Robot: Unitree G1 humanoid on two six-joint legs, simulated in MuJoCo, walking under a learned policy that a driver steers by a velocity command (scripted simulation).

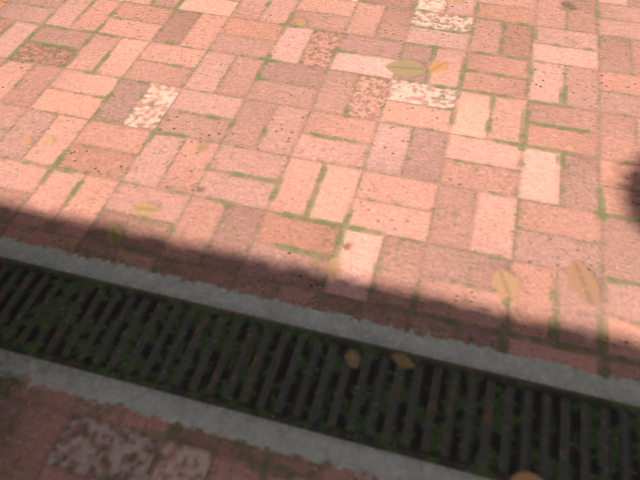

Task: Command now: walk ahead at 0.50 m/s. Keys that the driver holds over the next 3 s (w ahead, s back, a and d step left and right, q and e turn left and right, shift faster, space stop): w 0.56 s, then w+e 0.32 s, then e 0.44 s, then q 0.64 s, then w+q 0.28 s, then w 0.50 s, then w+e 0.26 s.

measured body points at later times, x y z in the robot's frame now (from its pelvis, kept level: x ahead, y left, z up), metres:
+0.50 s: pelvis +0.26 +0.00 +0.01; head +0.30 +0.00 +0.46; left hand +0.18 +0.23 -0.13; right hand +0.45 -0.22 -0.11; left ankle +0.42 +0.10 -0.70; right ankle +0.12 -0.08 -0.72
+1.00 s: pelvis +0.53 +0.02 +0.01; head +0.56 +0.02 +0.46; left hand +0.71 +0.22 -0.12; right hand +0.45 -0.21 -0.13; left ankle +0.43 +0.09 -0.72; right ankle +0.67 -0.12 -0.69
